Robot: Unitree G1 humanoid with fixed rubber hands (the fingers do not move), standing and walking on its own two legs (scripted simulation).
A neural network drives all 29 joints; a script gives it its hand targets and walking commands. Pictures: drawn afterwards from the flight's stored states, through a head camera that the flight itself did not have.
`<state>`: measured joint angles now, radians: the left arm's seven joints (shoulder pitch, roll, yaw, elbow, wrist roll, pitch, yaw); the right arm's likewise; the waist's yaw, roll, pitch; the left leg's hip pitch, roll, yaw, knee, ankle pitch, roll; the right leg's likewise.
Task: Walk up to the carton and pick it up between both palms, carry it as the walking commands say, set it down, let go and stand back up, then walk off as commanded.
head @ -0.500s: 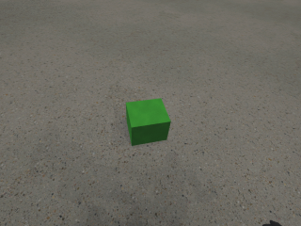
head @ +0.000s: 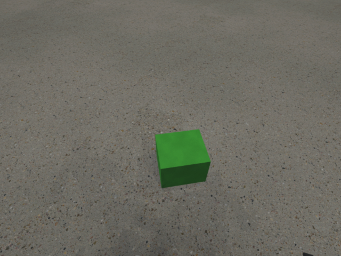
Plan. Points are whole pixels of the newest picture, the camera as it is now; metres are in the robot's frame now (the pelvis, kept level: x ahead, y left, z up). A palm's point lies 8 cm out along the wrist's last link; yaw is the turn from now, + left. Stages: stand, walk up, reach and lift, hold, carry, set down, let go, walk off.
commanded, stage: walk up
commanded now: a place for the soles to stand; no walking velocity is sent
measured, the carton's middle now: (180, 158) +0.82 -0.02 -0.65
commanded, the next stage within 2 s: none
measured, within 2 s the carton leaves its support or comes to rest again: neither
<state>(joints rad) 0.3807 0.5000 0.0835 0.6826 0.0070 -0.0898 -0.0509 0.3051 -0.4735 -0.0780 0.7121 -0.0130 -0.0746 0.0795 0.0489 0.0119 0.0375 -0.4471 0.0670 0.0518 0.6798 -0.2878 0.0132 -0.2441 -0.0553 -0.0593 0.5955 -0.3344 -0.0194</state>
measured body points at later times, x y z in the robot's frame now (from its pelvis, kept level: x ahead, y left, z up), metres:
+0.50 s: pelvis +0.16 +0.00 -0.01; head +0.18 -0.02 +0.44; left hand +0.26 +0.35 -0.06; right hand +0.24 -0.34 -0.10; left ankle +0.17 +0.13 -0.68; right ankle +0.21 -0.12 -0.73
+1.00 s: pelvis +0.26 +0.02 -0.02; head +0.28 +0.02 +0.43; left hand +0.37 +0.35 -0.12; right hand +0.36 -0.32 -0.11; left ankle +0.30 +0.14 -0.73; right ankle +0.29 -0.11 -0.73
